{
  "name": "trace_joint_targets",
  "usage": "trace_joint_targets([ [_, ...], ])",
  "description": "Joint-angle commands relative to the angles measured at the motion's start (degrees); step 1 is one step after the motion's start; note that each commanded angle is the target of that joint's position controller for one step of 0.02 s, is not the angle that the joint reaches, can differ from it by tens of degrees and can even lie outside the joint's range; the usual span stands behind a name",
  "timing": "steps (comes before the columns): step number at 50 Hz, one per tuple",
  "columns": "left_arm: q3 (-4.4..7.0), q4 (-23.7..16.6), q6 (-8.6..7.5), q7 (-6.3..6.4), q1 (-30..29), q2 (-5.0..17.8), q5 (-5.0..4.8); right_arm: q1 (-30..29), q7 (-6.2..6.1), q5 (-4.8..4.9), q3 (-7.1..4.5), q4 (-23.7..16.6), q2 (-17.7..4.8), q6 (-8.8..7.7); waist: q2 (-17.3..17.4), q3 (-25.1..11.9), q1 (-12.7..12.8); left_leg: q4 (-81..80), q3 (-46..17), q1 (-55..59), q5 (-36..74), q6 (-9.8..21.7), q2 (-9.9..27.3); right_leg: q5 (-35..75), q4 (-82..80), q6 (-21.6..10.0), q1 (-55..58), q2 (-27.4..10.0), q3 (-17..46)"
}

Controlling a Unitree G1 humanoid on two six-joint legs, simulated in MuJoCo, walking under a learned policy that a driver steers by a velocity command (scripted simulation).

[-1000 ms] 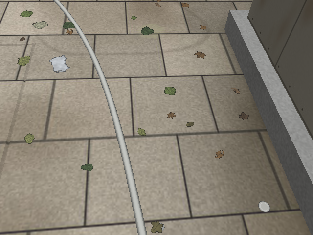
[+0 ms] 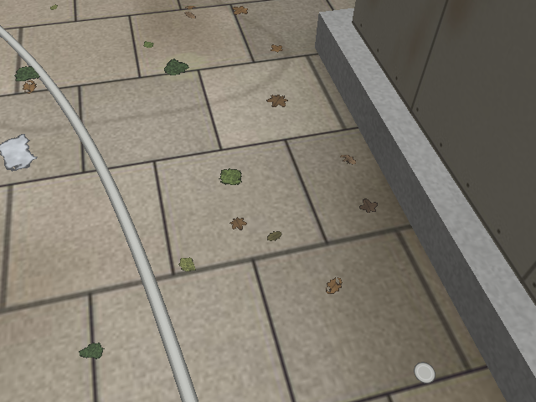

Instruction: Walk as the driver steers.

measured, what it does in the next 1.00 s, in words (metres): walks ahead, turning left: right foot, then left foot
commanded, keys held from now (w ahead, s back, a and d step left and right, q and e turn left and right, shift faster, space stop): w+q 0.72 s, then w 0.24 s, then w+e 0.04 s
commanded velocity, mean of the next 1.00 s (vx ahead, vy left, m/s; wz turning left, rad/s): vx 0.49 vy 0.00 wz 0.40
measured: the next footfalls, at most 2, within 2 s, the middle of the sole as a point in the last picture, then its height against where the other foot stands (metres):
right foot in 0.08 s outside the picture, level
left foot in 0.64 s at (213, 398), level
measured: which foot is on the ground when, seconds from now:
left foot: down 0.00-0.10, up 0.12-0.62, down 0.64-1.00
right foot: up 0.00-0.06, down 0.08-0.66, up 0.68-1.00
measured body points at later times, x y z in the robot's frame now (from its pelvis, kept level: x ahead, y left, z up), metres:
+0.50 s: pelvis +0.27 -0.02 +0.01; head +0.30 -0.02 +0.45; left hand +0.18 +0.21 -0.14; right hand +0.48 -0.21 -0.12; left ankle +0.40 +0.14 -0.68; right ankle +0.19 -0.10 -0.73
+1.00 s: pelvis +0.53 +0.09 +0.01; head +0.55 +0.12 +0.46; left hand +0.56 +0.38 -0.12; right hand +0.64 -0.16 -0.12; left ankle +0.45 +0.09 -0.73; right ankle +0.74 +0.00 -0.67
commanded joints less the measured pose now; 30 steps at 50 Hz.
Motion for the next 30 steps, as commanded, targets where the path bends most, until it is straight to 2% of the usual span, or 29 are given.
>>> trace_joint_targets([
  [1,0.58,-5.81,-1.34,0.62,-6.15,3.84,-0.25,0.89,-0.60,0.04,-1.68,-1.01,-10.01,-0.48,8.13,5.50,1.88,3.11,-5.96,-5.63,43.00,7.17,15.43,-0.93,-5.34,-2.41,3.88,2.76,-1.48],
  [2,1.01,-4.82,-1.66,1.09,-2.14,4.68,-0.34,-0.65,-0.70,0.00,-1.84,-1.29,-10.78,-0.47,8.45,3.22,3.99,7.69,-5.72,-5.07,52.22,6.31,15.42,-2.71,-6.28,-3.33,9.09,4.22,-1.39],
  [3,1.73,-2.81,-2.10,1.69,4.71,6.06,-0.53,-1.71,-0.68,-0.12,-2.07,-1.46,-11.55,-0.31,8.43,-0.80,6.85,15.53,-5.54,-4.78,58.80,5.47,14.83,-4.27,-7.73,-4.26,16.47,5.83,-1.21],
  [4,2.55,0.34,-2.77,2.37,14.83,7.45,-0.34,-3.06,-0.50,0.21,-2.12,-1.82,-11.72,-0.09,6.95,-6.36,11.26,27.16,-4.23,-9.12,55.02,4.37,12.65,-1.54,-12.03,-5.23,29.51,5.56,-0.73],
  [5,3.87,1.89,-3.29,3.26,23.90,12.00,1.19,-1.95,-0.15,0.67,-1.41,-3.22,-9.11,-0.07,1.81,-13.70,13.38,43.29,-2.86,-20.41,35.20,3.80,9.29,-11.78,-13.71,-6.91,44.44,-6.19,11.30],
  [6,4.91,1.84,-3.13,2.91,24.69,16.77,2.19,6.03,0.20,2.52,-0.13,-4.09,-1.42,0.36,-12.50,-21.15,8.24,63.00,-0.83,-39.15,-10.08,1.92,-0.52,-20.60,-20.95,-12.77,56.43,-22.99,39.63],
  [7,4.28,0.96,-2.72,2.33,20.03,12.66,0.34,1.77,-0.16,0.91,-1.99,-3.50,-8.71,0.84,-3.10,-16.73,8.08,67.75,-6.84,-41.86,-8.22,3.29,2.02,-25.52,-25.62,-11.56,48.58,-20.86,42.90],
  [8,3.20,-0.03,-2.95,2.30,13.50,8.87,-0.08,-2.56,0.11,0.86,-2.58,-4.86,-9.04,0.87,-0.92,-7.67,5.55,66.81,-6.32,-42.85,-2.40,3.66,4.81,-24.61,-26.97,-10.03,39.43,-19.14,32.56],
  [9,2.53,-0.26,-3.49,2.16,10.66,6.01,-0.13,-4.50,0.38,0.87,-2.36,-5.30,-7.50,0.81,0.47,-3.53,4.55,64.48,-5.65,-41.53,1.01,3.67,6.78,-17.68,-29.10,-8.85,32.79,-16.77,25.29],
  [11,1.75,1.05,-4.32,2.69,10.55,3.39,-0.34,-4.48,1.19,-0.43,-2.55,-5.31,-5.95,2.04,-1.60,-0.84,2.19,61.64,-5.21,-38.11,2.72,3.04,8.60,-8.42,-30.71,-6.40,26.08,-12.94,14.69],
  [12,1.57,1.58,-4.81,2.78,11.73,2.86,-0.38,-4.58,1.59,-0.51,-2.61,-5.51,-5.21,2.70,-1.87,-1.01,1.79,61.11,-4.94,-37.55,3.13,2.77,8.76,-5.50,-31.12,-6.17,25.37,-12.68,12.09],
  [14,1.68,2.49,-5.75,2.85,13.97,3.20,-0.90,-7.03,2.13,-0.58,-2.66,-6.73,-4.30,3.68,-1.54,0.05,1.39,59.93,-4.14,-40.50,4.98,2.20,9.35,-1.68,-32.42,-6.10,25.50,-12.38,7.67],
  [17,1.79,3.35,-6.13,3.06,16.66,3.65,-0.73,-13.32,2.85,-0.69,-2.63,-9.24,-4.24,4.36,-1.06,1.86,1.90,56.87,-2.87,-47.28,11.07,1.33,10.08,2.61,-33.31,-5.61,27.36,-11.46,2.03],
  [21,1.45,4.35,-6.15,3.30,19.18,3.47,-0.75,-21.95,3.72,-0.57,-1.91,-12.65,-3.69,3.95,-0.54,3.67,3.18,43.80,0.51,-48.44,18.54,0.60,8.77,12.18,-32.40,-4.52,29.28,-9.55,-4.69],
  [25,1.58,5.77,-5.54,4.04,23.19,5.01,-0.77,-29.12,4.25,-0.88,-1.16,-15.84,-3.47,3.79,-0.86,4.19,5.22,32.80,5.61,-46.29,18.83,1.96,6.79,21.78,-30.37,-4.00,35.66,-10.94,-8.46],
  [26,1.64,6.11,-5.19,4.26,23.90,5.36,-0.74,-29.79,4.27,-1.01,-1.18,-16.35,-3.75,3.77,-1.01,4.04,5.26,31.28,6.44,-45.71,17.31,2.68,6.02,25.67,-28.94,-3.92,37.89,-11.39,-9.24],
  [28,1.91,6.24,-4.51,4.74,23.74,6.62,-0.58,-28.24,4.00,-1.14,-1.59,-16.39,-4.73,3.89,-2.35,2.17,3.86,29.64,8.21,-41.72,12.26,4.76,3.04,41.18,-23.23,-3.53,41.52,-12.05,-10.98],
  [30,2.49,5.89,-3.53,5.02,22.67,8.48,-0.32,-22.04,3.43,-1.18,-2.45,-14.93,-6.35,3.95,-4.01,-1.61,0.79,28.89,9.20,-34.64,5.49,7.51,-0.61,53.47,-12.36,-3.93,43.28,-12.72,-11.84],
])
Keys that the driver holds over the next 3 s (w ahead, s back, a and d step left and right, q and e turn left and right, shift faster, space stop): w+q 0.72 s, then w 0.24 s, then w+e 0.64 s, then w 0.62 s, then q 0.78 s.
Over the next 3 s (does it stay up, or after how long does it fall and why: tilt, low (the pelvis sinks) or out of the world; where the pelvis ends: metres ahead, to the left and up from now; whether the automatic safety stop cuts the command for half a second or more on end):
stays up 1.33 0.27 0.01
